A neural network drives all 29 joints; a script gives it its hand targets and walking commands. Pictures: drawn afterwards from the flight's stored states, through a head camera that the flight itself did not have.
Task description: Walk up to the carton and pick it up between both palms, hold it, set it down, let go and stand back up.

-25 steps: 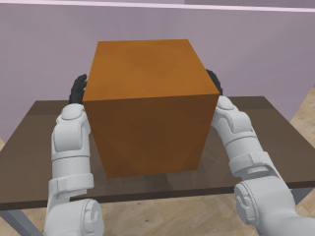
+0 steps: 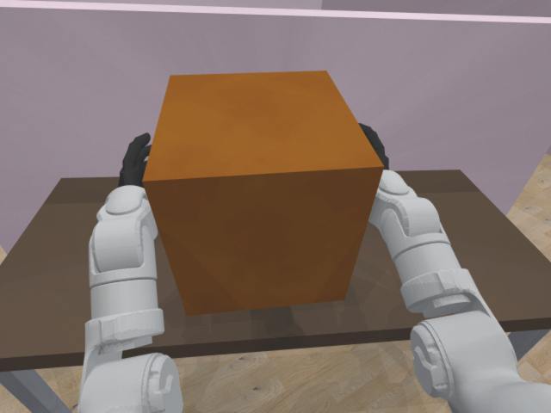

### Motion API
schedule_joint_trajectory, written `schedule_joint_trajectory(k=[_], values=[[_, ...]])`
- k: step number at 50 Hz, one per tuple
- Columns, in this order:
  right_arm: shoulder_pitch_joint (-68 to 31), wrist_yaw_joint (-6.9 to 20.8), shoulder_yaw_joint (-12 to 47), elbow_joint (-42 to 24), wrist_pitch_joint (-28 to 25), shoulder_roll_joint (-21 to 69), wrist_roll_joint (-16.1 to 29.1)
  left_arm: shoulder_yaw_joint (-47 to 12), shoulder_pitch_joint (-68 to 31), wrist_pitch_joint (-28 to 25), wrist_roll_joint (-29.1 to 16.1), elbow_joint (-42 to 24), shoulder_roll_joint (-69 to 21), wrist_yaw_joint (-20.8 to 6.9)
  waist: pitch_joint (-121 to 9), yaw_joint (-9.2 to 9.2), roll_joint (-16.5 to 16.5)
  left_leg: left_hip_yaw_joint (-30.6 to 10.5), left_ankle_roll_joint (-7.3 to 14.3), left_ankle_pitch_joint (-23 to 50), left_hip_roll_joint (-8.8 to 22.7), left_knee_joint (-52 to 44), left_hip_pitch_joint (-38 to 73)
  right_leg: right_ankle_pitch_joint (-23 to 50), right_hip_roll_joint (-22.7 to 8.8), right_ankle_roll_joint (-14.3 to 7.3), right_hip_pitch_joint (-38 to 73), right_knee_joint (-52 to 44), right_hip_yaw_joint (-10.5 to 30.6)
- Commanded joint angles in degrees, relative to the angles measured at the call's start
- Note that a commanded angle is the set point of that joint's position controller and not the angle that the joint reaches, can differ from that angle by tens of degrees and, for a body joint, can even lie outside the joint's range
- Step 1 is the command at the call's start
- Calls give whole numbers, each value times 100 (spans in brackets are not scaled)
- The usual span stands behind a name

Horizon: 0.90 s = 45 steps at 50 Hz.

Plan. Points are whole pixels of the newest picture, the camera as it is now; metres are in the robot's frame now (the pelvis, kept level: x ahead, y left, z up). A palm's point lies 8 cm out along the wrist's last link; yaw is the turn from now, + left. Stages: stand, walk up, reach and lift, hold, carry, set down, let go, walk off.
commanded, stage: hold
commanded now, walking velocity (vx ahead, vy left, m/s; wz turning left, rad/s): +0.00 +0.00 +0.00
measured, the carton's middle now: (258, 189) +0.39 +0.01 +0.18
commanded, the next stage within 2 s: set down in 0.24 s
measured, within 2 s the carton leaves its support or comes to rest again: neither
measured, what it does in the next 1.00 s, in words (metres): stands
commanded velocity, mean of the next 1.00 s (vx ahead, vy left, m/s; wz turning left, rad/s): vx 0.00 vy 0.00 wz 0.00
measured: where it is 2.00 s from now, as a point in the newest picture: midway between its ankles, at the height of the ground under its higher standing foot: outside the picture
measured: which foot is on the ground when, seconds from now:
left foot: down 0.00-1.00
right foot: down 0.00-1.00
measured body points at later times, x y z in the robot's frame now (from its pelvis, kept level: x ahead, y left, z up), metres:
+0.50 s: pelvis +0.00 +0.00 +0.00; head -0.07 +0.03 +0.44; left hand +0.38 +0.18 +0.21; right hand +0.38 -0.16 +0.22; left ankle +0.03 +0.12 -0.75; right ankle -0.01 -0.10 -0.75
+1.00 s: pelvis +0.01 +0.01 +0.00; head -0.02 +0.05 +0.45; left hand +0.41 +0.17 +0.16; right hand +0.40 -0.16 +0.16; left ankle +0.03 +0.12 -0.75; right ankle -0.01 -0.10 -0.75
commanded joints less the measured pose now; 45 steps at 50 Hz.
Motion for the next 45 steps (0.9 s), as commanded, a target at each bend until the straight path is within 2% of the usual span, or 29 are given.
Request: schedule_joint_trajectory(k=[1,3,4,7,9,11,13,16,17,20,24,27,31,37,39,42,45], values=[[-4573,602,1880,-2199,-315,3788,601,-3310,-4819,-415,-887,-944,-3164,-811,-2231,-34,513,51,-209,1476,-235,13,1272,1305,190,389,-201,-252,-8],[-4538,605,1900,-2203,-316,3804,600,-3360,-4889,-426,-892,-1033,-3169,-804,-2247,-65,557,58,-240,1538,-244,39,1330,1314,188,403,-218,-254,-25],[-4628,600,1935,-2410,-346,3827,621,-3438,-4868,-428,-961,-1101,-3204,-795,-2427,-76,518,57,-231,1556,-250,69,1364,1354,196,416,-195,-250,-32],[-4471,607,1807,-2072,-288,3737,529,-3298,-4811,-406,-875,-866,-3105,-789,-2089,-75,504,61,-211,1274,-228,-35,1248,1085,172,398,-324,-295,-31],[-4540,623,1834,-2138,-308,3820,518,-3275,-4830,-421,-888,-908,-3132,-809,-2184,-35,416,75,-161,1200,-230,-59,1193,1082,170,406,-275,-281,-22],[-4658,641,1750,-2027,-320,3802,484,-3238,-4898,-403,-842,-740,-3118,-817,-2019,-17,479,82,-164,1069,-228,-104,1118,912,154,392,-329,-316,-30],[-4763,642,1881,-2148,-385,3841,483,-3188,-4920,-434,-874,-723,-3217,-832,-2309,-2,379,61,-131,1190,-225,-49,1341,1186,175,427,-160,-312,-52],[-4845,644,1838,-2130,-599,3848,384,-3157,-5029,-644,-824,-702,-3266,-864,-2380,-12,397,55,-190,1483,-229,32,1525,1500,193,446,-118,-272,-117],[-4866,643,1803,-2197,-729,3915,290,-3133,-5059,-750,-810,-652,-3246,-890,-2461,-27,358,82,-171,1472,-244,45,1552,1564,173,470,-44,-263,-124],[-4940,685,1377,-1844,-1160,3899,-247,-2790,-5059,-1100,-547,61,-3137,-1051,-2089,7,307,179,-78,877,-265,-143,1339,1202,68,460,-38,-326,-170],[-4389,813,635,-889,-1672,3731,-1130,-1902,-4633,-1491,55,1024,-2730,-1375,-1288,88,154,445,76,104,-262,-540,881,697,-71,452,358,-396,-216],[-4165,890,382,-704,-2078,3541,-1473,-1657,-4355,-1657,287,1191,-2669,-1530,-1093,127,150,565,47,327,-220,-575,863,744,-52,422,605,-354,-328],[-4285,930,473,-871,-2594,3430,-1520,-2013,-4386,-1869,181,1105,-2903,-1464,-1495,112,309,555,-96,1106,-181,-334,1252,1026,20,353,466,-314,-457],[-4477,898,641,-1190,-3072,3338,-1478,-2814,-4546,-2189,-197,963,-3277,-1189,-2109,-64,531,406,-302,1796,-114,-27,1797,1248,61,296,199,-326,-548],[-4592,902,805,-1304,-3159,3437,-1417,-3003,-4727,-2337,-326,869,-3355,-1085,-2432,-20,536,378,-321,1898,-113,42,1858,1366,66,302,176,-296,-537],[-4572,934,749,-1084,-3159,3453,-1456,-3014,-4870,-2475,-347,1042,-3359,-980,-2392,30,604,378,-331,1635,-114,-25,1708,1116,26,306,84,-318,-494],[-4568,937,743,-968,-3142,3554,-1540,-2837,-4823,-2527,-308,1337,-3285,-994,-2442,101,412,434,-242,1391,-143,-96,1519,1264,-7,373,243,-290,-435]])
